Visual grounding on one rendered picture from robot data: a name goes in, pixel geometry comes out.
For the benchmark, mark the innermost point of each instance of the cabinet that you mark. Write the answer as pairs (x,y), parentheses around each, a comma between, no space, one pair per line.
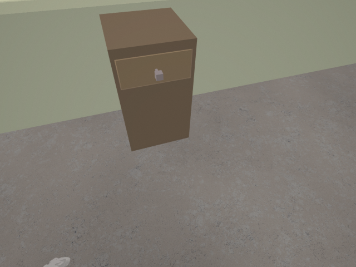
(157,113)

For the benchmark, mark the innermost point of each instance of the handle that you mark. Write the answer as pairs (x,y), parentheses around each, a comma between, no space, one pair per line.
(159,75)

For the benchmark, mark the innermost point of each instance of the drawer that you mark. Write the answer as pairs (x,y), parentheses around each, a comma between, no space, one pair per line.
(140,71)

